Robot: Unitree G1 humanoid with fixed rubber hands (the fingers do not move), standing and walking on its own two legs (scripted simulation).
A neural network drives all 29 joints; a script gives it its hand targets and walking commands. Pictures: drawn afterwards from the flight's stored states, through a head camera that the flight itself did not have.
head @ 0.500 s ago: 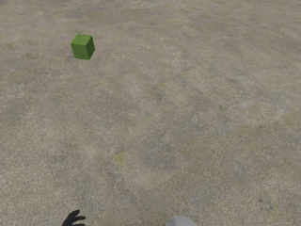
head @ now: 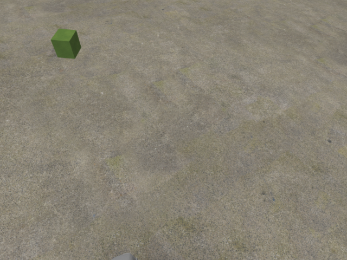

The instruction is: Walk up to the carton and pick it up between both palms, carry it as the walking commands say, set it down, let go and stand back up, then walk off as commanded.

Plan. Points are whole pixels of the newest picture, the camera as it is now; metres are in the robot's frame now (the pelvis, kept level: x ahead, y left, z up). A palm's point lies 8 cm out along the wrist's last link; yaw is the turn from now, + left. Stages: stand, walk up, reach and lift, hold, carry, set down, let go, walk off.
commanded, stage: stand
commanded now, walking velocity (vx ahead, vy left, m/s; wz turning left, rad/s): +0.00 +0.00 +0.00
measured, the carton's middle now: (66, 43) +1.98 +0.76 -0.67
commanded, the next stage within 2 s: walk off in 1.62 s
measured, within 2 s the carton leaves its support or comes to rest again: neither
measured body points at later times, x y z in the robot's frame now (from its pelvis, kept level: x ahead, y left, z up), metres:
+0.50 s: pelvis -0.04 +0.01 +0.01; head -0.04 +0.02 +0.46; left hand +0.00 +0.24 -0.15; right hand -0.03 -0.20 -0.14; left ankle -0.03 +0.11 -0.73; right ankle -0.06 -0.15 -0.73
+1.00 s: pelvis -0.06 +0.01 +0.01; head -0.05 +0.00 +0.46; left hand -0.07 +0.22 -0.15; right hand -0.05 -0.20 -0.15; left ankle -0.03 +0.11 -0.73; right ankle -0.06 -0.15 -0.73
